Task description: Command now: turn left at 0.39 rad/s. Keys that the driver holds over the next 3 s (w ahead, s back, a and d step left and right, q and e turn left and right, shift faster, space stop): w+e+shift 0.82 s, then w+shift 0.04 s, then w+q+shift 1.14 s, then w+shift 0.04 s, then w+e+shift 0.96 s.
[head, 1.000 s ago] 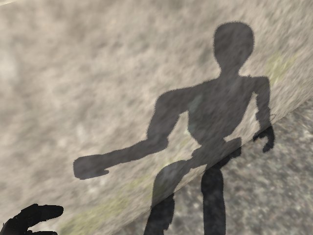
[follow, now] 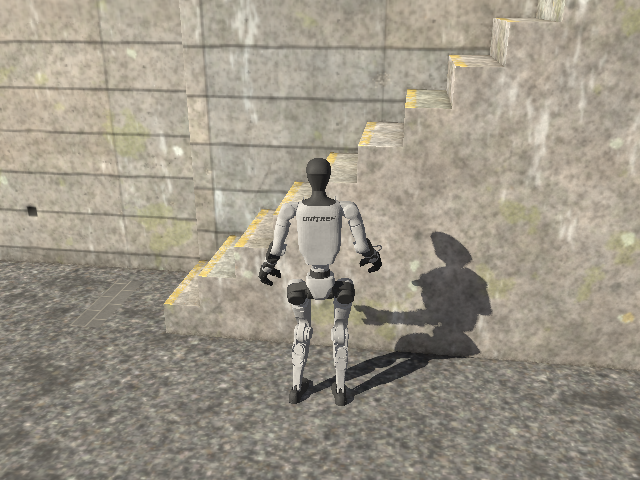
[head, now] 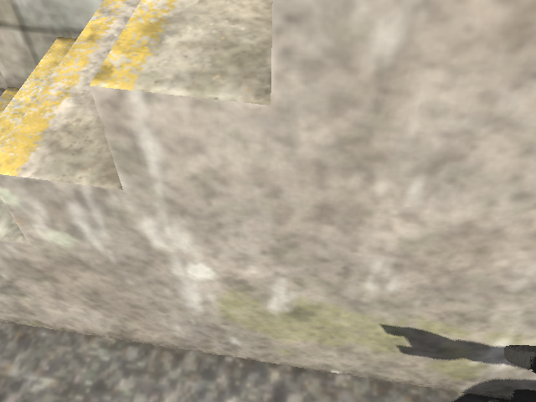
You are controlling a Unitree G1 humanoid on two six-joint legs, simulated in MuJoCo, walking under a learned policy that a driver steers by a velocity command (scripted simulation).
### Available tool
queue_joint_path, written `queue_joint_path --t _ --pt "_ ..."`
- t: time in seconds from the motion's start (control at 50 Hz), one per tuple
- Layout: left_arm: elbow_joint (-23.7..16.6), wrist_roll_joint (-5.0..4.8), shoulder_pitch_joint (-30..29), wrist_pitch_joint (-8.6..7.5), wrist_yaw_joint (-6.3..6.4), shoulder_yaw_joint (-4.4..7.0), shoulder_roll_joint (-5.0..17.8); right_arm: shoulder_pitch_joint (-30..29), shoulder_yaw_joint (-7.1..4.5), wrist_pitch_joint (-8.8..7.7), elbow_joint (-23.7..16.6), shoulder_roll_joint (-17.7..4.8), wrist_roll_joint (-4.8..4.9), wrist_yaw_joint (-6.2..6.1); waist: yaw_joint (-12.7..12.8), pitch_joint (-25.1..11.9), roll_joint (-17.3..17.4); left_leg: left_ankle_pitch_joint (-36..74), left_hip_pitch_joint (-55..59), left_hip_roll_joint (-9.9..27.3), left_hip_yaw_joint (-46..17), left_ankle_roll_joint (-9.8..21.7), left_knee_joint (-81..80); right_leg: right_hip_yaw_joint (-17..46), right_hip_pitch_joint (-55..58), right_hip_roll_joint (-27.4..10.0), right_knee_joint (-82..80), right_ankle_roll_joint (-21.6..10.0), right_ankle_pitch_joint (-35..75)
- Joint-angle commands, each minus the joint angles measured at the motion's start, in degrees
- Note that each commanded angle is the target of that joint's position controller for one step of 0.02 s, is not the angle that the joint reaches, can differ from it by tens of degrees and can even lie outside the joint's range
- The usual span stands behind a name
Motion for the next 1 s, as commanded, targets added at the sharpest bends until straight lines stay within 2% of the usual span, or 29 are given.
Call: queue_joint_path --t 0.02,0.04,0.08,0.12,0.18,0.22,0.28,0.3,0.34,0.36,0.38,0.44,0.5,0.58,0.66,0.68,0.7,0.72,0.74,0.76,0.78,0.82,0.86,0.88,0.9,0.92,0.94,0.96,1.0 --pt "-4.2 3.81 2.5 -1.58 -0.37 2.70 8.9 -0.7 -1.82 -2.28 -4.7 -9.0 -1.20 0.41 0.4 -5.3 -12.0 -17.0 -11.4 1.5 0.7 -3.3 23.6 32.6 8.4 -27.3 -17.1 -17.3 5.6" --pt "-4.2 2.57 0.9 -1.81 -0.39 1.98 7.0 0.9 -2.79 -2.48 -3.6 -11.4 -1.11 0.37 -0.9 -5.7 -9.0 -14.2 -8.4 2.3 0.0 -4.7 29.5 27.9 5.8 -25.1 -16.2 -16.9 5.9" --pt "-2.7 0.66 -1.9 -2.08 -1.00 -0.07 1.1 3.4 -0.89 -1.84 -1.1 -4.7 -2.70 0.59 -2.5 -5.1 -5.0 -9.0 -3.2 4.7 1.1 -6.1 23.1 18.3 4.4 -16.3 -15.5 -10.0 -3.7" --pt "-2.2 -0.55 -1.6 -0.94 -0.95 0.56 4.0 0.1 0.14 -2.03 -1.7 -1.5 -2.44 0.91 -1.0 -1.9 -6.4 -7.5 -0.7 5.2 8.9 -6.9 11.7 16.2 3.7 -11.9 -15.9 -8.0 -4.4" --pt "-2.4 -1.12 2.9 0.16 -0.30 3.19 10.5 -2.4 0.10 -3.06 -1.7 -2.0 -0.13 0.23 1.6 -3.1 -11.5 -9.7 2.3 1.2 10.9 -5.9 -0.5 19.9 9.7 -11.1 -14.8 -9.1 -0.9" --pt "-2.7 -1.92 3.3 0.10 -0.28 3.79 10.5 -0.5 -0.07 -3.42 -0.7 -3.0 0.92 0.27 1.3 -4.4 -13.6 -7.1 4.2 0.3 10.0 -4.4 -7.5 23.1 13.3 -11.4 -14.2 -9.3 2.9" --pt "-3.5 -3.71 0.8 0.14 0.06 4.06 8.7 4.0 -0.33 -3.33 1.5 -4.5 0.39 0.02 -1.4 -8.9 -11.9 4.1 18.1 2.3 10.2 -1.1 -19.2 22.8 8.8 -10.8 -9.3 -6.8 17.6" --pt "-4.2 -3.67 0.0 0.13 0.23 3.60 6.9 5.9 -0.52 -3.23 2.0 -5.4 0.00 -0.07 -2.0 -10.5 -8.5 6.9 25.6 5.6 9.3 0.6 -18.0 20.5 1.2 -10.1 -6.5 -4.8 15.7" --pt "-7.1 -2.92 -1.8 -0.49 0.05 2.61 4.9 4.0 -1.20 -2.69 2.2 -7.8 -3.08 0.15 -0.9 -6.2 13.2 27.0 27.4 22.3 -5.3 12.8 -20.3 6.5 -19.4 -1.6 10.4 1.0 -11.9" --pt "-6.1 -2.10 0.7 -0.75 -0.22 3.87 8.5 1.6 -0.48 -2.49 0.9 -5.0 -3.66 -0.62 -0.4 -6.0 11.2 37.4 24.4 27.4 -6.1 16.3 -20.4 5.0 -21.1 -4.2 23.7 4.3 -17.5" --pt "-5.0 -2.14 3.4 -0.25 -0.34 4.66 10.3 0.5 0.15 -2.36 0.5 -3.4 -3.50 -1.28 1.0 -7.0 7.6 41.8 23.3 27.0 -2.8 16.1 -19.6 3.8 -20.6 -5.2 32.3 5.7 -17.4" --pt "-5.3 -1.29 3.7 1.25 -0.56 3.52 6.6 -1.1 0.36 -2.68 1.3 -3.9 -1.17 -2.18 2.3 -5.0 2.8 46.0 20.1 22.2 7.9 12.3 -17.0 0.7 -21.6 -8.5 38.1 7.8 -9.8" --pt "-8.5 -1.80 -1.8 1.98 -1.88 2.21 3.9 3.3 -0.17 -3.42 3.8 -5.8 -1.78 -1.75 -0.4 -4.2 3.8 42.5 20.3 20.2 13.0 12.3 -17.7 -2.3 -20.4 -9.6 32.5 7.8 -6.1" --pt "-10.7 -1.67 -4.0 2.63 -3.14 1.42 3.8 3.4 -1.14 -2.90 4.6 -8.6 -0.77 -0.41 -1.3 -5.7 5.9 38.6 20.8 21.9 15.7 11.6 -16.8 -4.2 -12.7 -10.1 19.9 6.0 -6.3" --pt "-10.1 -2.47 -0.4 2.64 -3.95 2.80 6.9 2.9 -1.73 -3.09 5.5 -9.0 -0.01 0.46 0.0 -6.3 8.9 31.1 19.8 22.1 19.1 7.7 -11.6 -6.7 -2.8 -8.0 5.0 2.3 -2.6" --pt "-9.3 -2.28 1.8 2.41 -3.73 3.74 8.3 4.6 -1.40 -3.13 6.3 -7.3 -0.26 0.45 0.6 -6.6 6.2 26.4 16.9 19.6 21.9 4.7 -7.0 -6.7 3.2 -6.1 -0.7 0.2 1.1" --pt "-7.8 -2.04 7.3 2.25 -2.85 5.28 11.9 7.0 -0.82 -3.52 6.9 -5.1 -1.50 0.52 2.3 -8.1 -1.5 16.0 6.1 15.6 25.3 0.0 3.6 -0.3 17.0 -8.2 -4.7 -3.2 16.2" --pt "-7.9 -1.09 11.0 1.87 -1.58 7.68 22.1 3.9 0.99 -4.14 1.7 -0.7 -4.34 0.49 1.6 -8.9 -22.4 -17.1 -19.0 6.3 24.8 -6.6 21.3 26.9 31.0 -23.6 -4.2 -15.0 42.9" --pt "-6.8 0.48 12.9 2.77 -3.58 6.15 16.9 3.5 1.15 -4.79 4.1 -2.3 -0.90 -1.99 6.3 -15.2 -20.3 -24.5 -14.6 2.2 16.1 -4.1 31.4 22.9 26.9 -18.9 -8.8 -27.0 39.4" --pt "-8.7 0.29 4.8 2.92 -4.92 5.19 14.1 9.0 0.35 -4.94 5.8 -7.1 0.59 -2.99 1.4 -12.1 -16.9 -19.3 -12.6 4.6 14.5 -1.5 30.3 19.2 20.9 -16.3 -8.8 -23.7 29.6" --pt "-11.2 -0.83 -4.4 3.28 -5.61 4.74 12.1 13.1 -0.41 -4.67 8.1 -8.7 0.65 -3.82 -2.8 -7.9 -11.9 -13.4 -7.5 6.3 13.8 -0.3 20.6 14.9 12.3 -11.9 -6.9 -18.7 26.1" --pt "-13.8 -1.60 -11.8 4.41 -7.37 3.90 10.0 18.6 -0.81 -3.84 11.5 -8.7 -0.83 -5.20 -4.5 -5.2 -8.8 -5.9 3.5 5.7 15.9 0.8 3.5 11.4 3.6 -7.5 -7.7 -12.8 20.7" --pt "-15.4 -0.81 -11.1 4.98 -8.05 2.98 9.5 28.5 -0.84 -4.36 17.0 -8.0 0.50 -4.60 -5.9 -8.0 -9.7 4.9 19.3 6.7 16.9 2.0 -11.3 11.7 -1.1 -5.9 -6.3 -9.8 4.9" --pt "-15.6 -0.46 -9.5 4.91 -8.25 1.74 6.8 34.3 -1.37 -4.81 19.7 -9.1 0.89 -4.38 -7.5 -9.6 -6.7 12.7 29.2 11.6 13.5 3.1 -15.6 9.0 -6.5 -2.6 1.7 -7.0 -3.0" --pt "-16.3 1.12 -6.6 4.73 -8.25 -0.07 0.7 35.7 -1.51 -5.30 19.3 -12.2 -0.73 -4.01 -5.3 -10.0 2.7 12.5 34.3 27.6 -5.5 8.1 -15.1 8.5 -16.1 1.5 19.2 -4.5 -17.7" --pt "-15.9 0.27 -3.5 4.41 -8.59 0.08 2.4 32.2 -2.11 -5.84 16.8 -16.2 -2.78 -5.02 -2.9 -5.6 12.9 6.1 25.2 39.4 -30.3 18.3 -25.4 15.3 -23.3 2.2 31.6 -0.9 -20.1" --pt "-13.8 -0.21 -0.7 4.79 -8.48 1.72 7.1 23.2 -2.68 -6.79 14.9 -16.7 -1.11 -6.10 1.2 -0.7 9.1 -4.0 18.7 39.9 -29.8 16.6 -27.8 19.9 -23.7 0.2 40.9 -0.7 -15.5" --pt "-12.7 0.88 1.2 5.00 -8.23 2.64 10.3 18.4 -2.48 -7.01 14.3 -15.1 0.98 -6.34 3.5 2.2 6.6 -7.6 15.6 35.1 -20.3 12.3 -26.5 19.3 -21.5 -1.2 43.4 -0.1 -11.5" --pt "-12.4 2.79 0.4 5.41 -7.33 2.23 9.1 17.2 -2.60 -6.01 14.3 -15.1 1.77 -5.57 4.0 6.5 6.2 -7.1 11.7 27.3 -7.7 6.7 -25.1 11.8 -16.9 -4.7 34.0 1.8 -6.8"
Next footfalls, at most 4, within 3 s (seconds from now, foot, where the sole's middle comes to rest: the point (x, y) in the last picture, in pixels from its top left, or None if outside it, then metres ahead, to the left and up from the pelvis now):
0.28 left None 0.02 0.12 -0.76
0.70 right None -0.03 -0.16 -0.76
0.88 left None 0.06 0.03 -0.76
1.16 right None -0.13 -0.33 -0.76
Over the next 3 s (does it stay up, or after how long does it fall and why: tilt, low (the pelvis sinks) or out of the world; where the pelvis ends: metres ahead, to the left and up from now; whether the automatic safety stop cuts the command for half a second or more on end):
stays up -0.12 -0.01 0.01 its command is cut before an obstacle from the start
